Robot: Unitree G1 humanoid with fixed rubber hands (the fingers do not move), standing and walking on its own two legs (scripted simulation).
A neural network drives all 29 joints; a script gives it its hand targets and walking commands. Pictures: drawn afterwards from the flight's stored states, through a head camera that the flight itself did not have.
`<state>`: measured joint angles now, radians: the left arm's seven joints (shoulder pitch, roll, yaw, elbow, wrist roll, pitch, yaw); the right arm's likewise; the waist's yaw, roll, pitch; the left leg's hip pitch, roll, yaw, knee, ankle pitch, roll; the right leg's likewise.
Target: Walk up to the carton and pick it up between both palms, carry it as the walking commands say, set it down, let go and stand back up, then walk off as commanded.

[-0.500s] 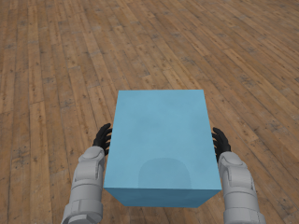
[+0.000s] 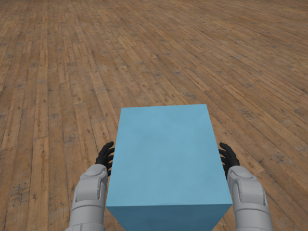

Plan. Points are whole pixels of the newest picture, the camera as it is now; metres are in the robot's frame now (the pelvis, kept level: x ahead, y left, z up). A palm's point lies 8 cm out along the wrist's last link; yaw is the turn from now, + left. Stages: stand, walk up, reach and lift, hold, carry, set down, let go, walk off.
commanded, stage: reach and lift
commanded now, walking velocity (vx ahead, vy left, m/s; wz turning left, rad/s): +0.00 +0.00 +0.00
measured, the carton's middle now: (166, 172) +0.31 -0.03 -0.03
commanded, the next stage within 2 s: hold in 1.18 s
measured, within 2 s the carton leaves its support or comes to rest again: neither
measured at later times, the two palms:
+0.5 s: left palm (95, 174) +0.28 +0.16 +0.03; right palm (227, 169) +0.27 -0.19 +0.04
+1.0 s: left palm (94, 175) +0.28 +0.16 +0.04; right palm (226, 166) +0.28 -0.19 +0.04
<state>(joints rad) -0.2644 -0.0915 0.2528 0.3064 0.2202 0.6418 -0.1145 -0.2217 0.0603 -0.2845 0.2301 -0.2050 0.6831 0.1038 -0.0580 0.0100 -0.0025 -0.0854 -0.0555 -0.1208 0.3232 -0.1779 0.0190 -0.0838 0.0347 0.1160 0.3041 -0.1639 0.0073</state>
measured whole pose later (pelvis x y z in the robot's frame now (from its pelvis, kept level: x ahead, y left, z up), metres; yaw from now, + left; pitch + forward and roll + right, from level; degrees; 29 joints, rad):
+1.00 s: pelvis +0.01 -0.01 +0.00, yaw -1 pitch -6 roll +0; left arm -0.17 -0.10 0.25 0.13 0.19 0.74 -0.11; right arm -0.17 0.05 -0.21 0.13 -0.18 0.75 0.09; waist 0.01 0.01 0.03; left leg 0.00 -0.04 -0.11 0.27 -0.17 0.01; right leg -0.01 0.05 0.12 0.28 -0.16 -0.01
